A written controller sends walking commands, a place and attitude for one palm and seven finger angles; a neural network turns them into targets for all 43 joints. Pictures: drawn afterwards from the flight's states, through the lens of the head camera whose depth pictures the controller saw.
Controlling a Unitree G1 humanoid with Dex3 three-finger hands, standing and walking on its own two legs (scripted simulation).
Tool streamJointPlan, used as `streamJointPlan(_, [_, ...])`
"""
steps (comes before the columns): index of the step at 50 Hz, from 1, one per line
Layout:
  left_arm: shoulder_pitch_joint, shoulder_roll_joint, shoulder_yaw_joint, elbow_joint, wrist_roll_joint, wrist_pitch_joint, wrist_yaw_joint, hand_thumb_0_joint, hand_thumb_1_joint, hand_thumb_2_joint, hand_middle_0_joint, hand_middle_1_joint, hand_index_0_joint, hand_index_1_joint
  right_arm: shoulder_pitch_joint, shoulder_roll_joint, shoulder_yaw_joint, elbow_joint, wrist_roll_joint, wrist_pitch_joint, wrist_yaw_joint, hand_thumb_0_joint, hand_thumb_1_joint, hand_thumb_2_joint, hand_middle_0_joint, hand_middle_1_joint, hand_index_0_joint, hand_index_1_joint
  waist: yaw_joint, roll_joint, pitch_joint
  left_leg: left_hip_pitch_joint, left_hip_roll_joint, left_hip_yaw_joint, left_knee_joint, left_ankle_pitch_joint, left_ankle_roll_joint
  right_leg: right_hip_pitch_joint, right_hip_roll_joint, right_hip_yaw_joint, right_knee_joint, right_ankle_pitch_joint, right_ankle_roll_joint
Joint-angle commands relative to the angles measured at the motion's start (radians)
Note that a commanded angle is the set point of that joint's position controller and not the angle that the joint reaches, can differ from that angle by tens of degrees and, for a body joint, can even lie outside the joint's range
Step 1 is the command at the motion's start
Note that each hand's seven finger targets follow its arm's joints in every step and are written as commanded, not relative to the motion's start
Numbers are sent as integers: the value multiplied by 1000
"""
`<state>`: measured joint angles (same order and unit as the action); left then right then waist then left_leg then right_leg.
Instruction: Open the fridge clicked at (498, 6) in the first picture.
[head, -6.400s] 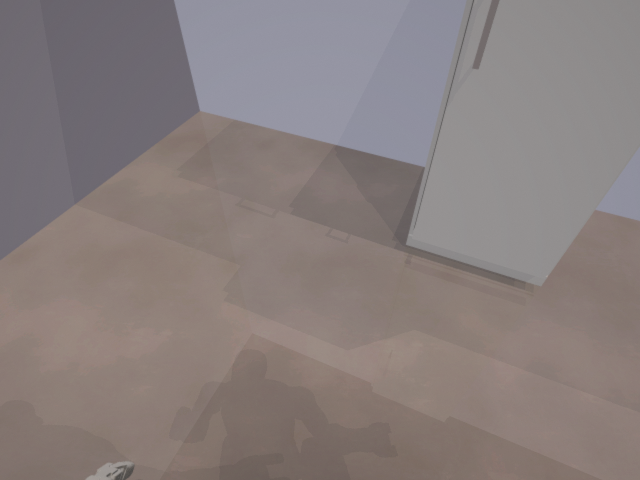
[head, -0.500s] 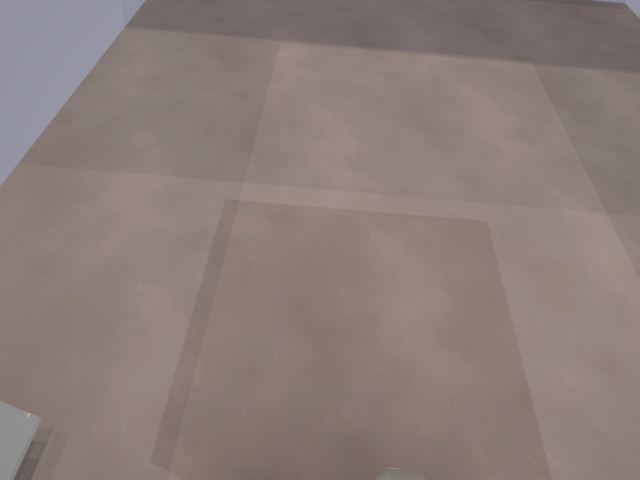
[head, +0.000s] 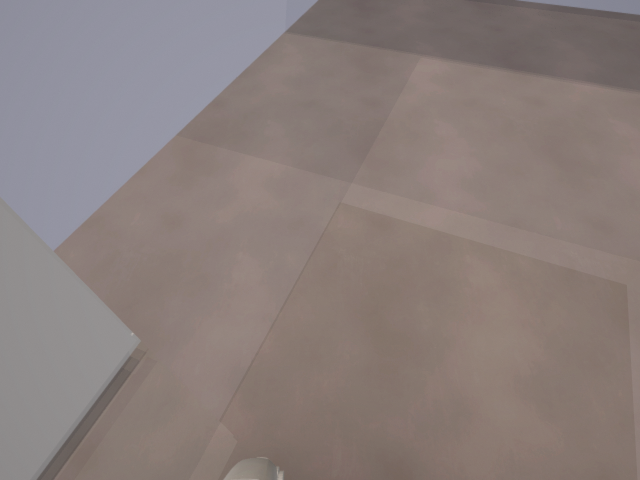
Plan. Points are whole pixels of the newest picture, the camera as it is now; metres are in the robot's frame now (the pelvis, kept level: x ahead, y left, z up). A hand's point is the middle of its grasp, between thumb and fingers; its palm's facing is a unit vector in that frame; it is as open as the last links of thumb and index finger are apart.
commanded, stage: turn to face it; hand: left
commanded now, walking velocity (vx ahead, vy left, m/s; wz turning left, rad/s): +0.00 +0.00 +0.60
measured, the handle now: out of the picture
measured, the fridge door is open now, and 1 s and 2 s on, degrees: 0 0 0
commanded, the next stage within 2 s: take the last steps up to it in 1.82 s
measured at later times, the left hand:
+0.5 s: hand out of the picture +0.08 +0.27 -0.16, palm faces +0.29 -0.92 -0.26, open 7.4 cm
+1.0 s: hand out of the picture -0.06 +0.22 -0.17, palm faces +0.58 -0.78 -0.26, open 7.4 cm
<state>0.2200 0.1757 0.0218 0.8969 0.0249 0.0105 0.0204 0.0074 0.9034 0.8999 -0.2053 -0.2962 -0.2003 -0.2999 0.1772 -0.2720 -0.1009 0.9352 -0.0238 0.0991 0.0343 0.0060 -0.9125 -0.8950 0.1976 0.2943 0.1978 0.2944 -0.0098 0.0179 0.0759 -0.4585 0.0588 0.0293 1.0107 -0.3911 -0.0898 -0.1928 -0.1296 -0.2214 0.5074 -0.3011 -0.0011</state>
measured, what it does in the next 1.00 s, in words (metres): steps on the spot, turning left: left foot, then right foot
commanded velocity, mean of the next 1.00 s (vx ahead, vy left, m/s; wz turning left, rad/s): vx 0.00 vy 0.00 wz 0.60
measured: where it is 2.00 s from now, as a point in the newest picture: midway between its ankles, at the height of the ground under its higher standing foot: outside the picture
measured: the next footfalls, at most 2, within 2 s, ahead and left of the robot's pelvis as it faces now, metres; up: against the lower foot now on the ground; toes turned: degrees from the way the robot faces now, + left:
left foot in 0.14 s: +0.01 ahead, +0.14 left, +0.00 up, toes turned +12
right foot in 0.60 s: +0.11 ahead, -0.09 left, +0.00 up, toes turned +18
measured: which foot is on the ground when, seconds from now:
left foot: up 0.00-0.12, down 0.14-0.60, up 0.62-1.00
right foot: down 0.00-0.14, up 0.16-0.58, down 0.60-1.00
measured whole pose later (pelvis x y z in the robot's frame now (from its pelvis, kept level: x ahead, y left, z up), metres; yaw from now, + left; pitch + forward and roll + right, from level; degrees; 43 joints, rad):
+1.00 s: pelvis +0.01 +0.02 -0.01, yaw +36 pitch +0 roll +0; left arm 0.24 0.22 0.03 0.90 0.03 0.02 0.02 0.01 0.90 0.90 -0.21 -0.30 -0.20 -0.30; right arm 0.17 -0.26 -0.08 0.93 -0.02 0.09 0.04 0.01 -0.91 -0.90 0.20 0.29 0.20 0.29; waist 0.00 0.00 0.10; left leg -0.39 0.06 0.07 0.84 -0.41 -0.07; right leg -0.20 -0.17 -0.28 0.56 -0.32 0.04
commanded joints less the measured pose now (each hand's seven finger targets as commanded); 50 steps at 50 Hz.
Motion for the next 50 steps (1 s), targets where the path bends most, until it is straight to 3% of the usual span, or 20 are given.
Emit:
streamJointPlan(1, [53,251,78,-43,8,-10,12,0,900,900,-200,-300,-200,-300,-113,-39,12,-117,11,-48,0,0,-900,-900,200,300,200,300,60,-243,-81,-12,-10,63,-195,-59,15,127,-256,153,-110,454,-119])
streamJointPlan(5, [35,256,86,-34,-4,0,6,0,900,900,-200,-300,-200,-300,-12,-68,10,-98,12,-68,-5,0,-900,-900,200,300,200,300,12,-183,-161,218,-30,90,-520,137,45,86,-227,57,78,458,-40])
streamJointPlan(6, [43,231,83,-47,-12,4,3,0,900,900,-200,-300,-200,-300,61,-133,-7,-83,8,-79,-7,0,-900,-900,200,300,200,300,-31,-26,-221,416,47,-22,-617,337,85,-65,-181,24,262,329,16])
streamJointPlan(7, [12,160,65,-93,-19,5,-7,0,900,900,-200,-300,-200,-300,128,-254,-37,-78,5,-87,-15,0,-900,-900,200,300,200,300,-74,301,-233,581,334,-398,-626,782,222,-396,-26,16,492,-289,103])
streamJointPlan(8, [-61,163,56,-116,-9,16,0,0,900,900,-200,-300,-200,-300,192,-276,-41,-46,13,-78,-23,0,-900,-900,200,300,200,300,-98,232,-247,550,396,-397,-602,947,310,-427,-11,134,610,-383,95])
streamJointPlan(9, [-75,157,59,-118,-8,21,-1,0,900,900,-200,-300,-200,-300,165,-249,-34,-49,8,-79,-33,0,-900,-900,200,300,200,300,-78,162,-201,514,365,-329,-600,942,318,-449,-30,165,665,-315,89])
streamJointPlan(10, [-76,153,62,-97,-8,21,1,0,900,900,-200,-300,-200,-300,132,-213,-24,-52,6,-85,-43,0,-900,-900,200,300,200,300,-68,217,-209,494,298,-307,-590,909,291,-452,-25,190,687,-263,96])
streamJointPlan(14, [-44,170,68,-60,-12,19,-10,0,900,900,-200,-300,-200,-300,11,-157,1,-87,6,-93,-48,0,-900,-900,200,300,200,300,-11,126,-137,389,175,-203,-610,806,235,-382,10,205,660,-116,108])
streamJointPlan(23, [-129,149,58,-110,-19,18,-1,0,900,900,-200,-300,-200,-300,53,-168,-13,-78,-2,-83,-43,0,-900,-900,200,300,200,300,-31,140,-120,357,158,-333,-609,699,264,-291,65,214,378,-144,110])
streamJointPlan(26, [-99,146,56,-112,-25,9,2,0,900,900,-200,-300,-200,-300,22,-171,-17,-89,-3,-77,-43,0,-900,-900,200,300,200,300,-12,179,-123,288,140,-374,-572,724,250,-159,100,201,209,-121,96])
streamJointPlan(28, [-27,160,60,-96,-26,-5,4,0,900,900,-200,-300,-200,-300,-1,-164,-20,-95,4,-76,-41,0,-900,-900,200,300,200,300,27,137,-151,220,93,-365,-500,631,203,-3,104,191,-10,54,90])
streamJointPlan(29, [18,198,69,-86,-21,-18,8,0,900,900,-200,-300,-200,-300,8,-130,-17,-101,13,-77,-37,0,-900,-900,200,300,200,300,45,45,-173,115,40,-323,-418,454,146,152,29,244,-143,173,78])
streamJointPlan(30, [37,308,89,-86,-2,-30,20,0,900,900,-200,-300,-200,-300,44,-54,-3,-117,21,-79,-30,0,-900,-900,200,300,200,300,47,-275,-203,-100,-101,-150,-194,8,59,319,-253,508,-199,330,-16])
streamJointPlan(31, [54,332,87,-91,-6,-22,22,0,900,900,-200,-300,-200,-300,24,-74,-11,-132,13,-72,-33,0,-900,-900,200,300,200,300,55,-300,-191,-124,-114,-104,15,-255,41,202,-402,591,-192,462,-123])
streamJointPlan(32, [21,298,76,-105,-7,-17,21,0,900,900,-200,-300,-200,-300,30,-85,-16,-125,8,-63,-30,0,-900,-900,200,300,200,300,36,-188,-146,-106,-82,-129,150,-198,48,99,-356,503,-193,363,-147])
streamJointPlan(34, [-89,226,62,-123,-10,-19,17,0,900,900,-200,-300,-200,-300,50,-81,-21,-73,0,-42,-16,0,-900,-900,200,300,200,300,-13,-212,-56,-118,-47,-110,252,-62,36,-5,-239,390,-234,152,-89])
streamJointPlan(36, [-111,184,48,-131,-10,-21,14,0,900,900,-200,-300,-200,-300,69,-71,-15,-57,0,-40,-4,0,-900,-900,200,300,200,300,-28,-206,-32,-121,-29,-71,256,28,21,-3,-176,244,-208,235,-61])
streamJointPlan(43, [23,227,60,-76,1,-16,16,0,900,900,-200,-300,-200,-300,-48,-52,3,-83,7,-33,0,0,-900,-900,200,300,200,300,33,-204,-46,-89,-9,11,29,-22,1,93,-228,154,-173,380,-106])
streamJointPlan(48, [38,265,78,-61,7,-5,11,0,900,900,-200,-300,-200,-300,-70,-36,17,-100,14,-52,3,0,-900,-900,200,300,200,300,50,-254,-83,38,-18,82,-219,-42,27,95,-259,100,-95,436,-107])
streamJointPlan(50, [30,267,81,-50,3,0,8,0,900,900,-200,-300,-200,-300,-20,-49,16,-96,13,-62,0,0,-900,-900,200,300,200,300,23,-219,-122,128,-28,94,-373,37,41,94,-255,67,-4,433,-73])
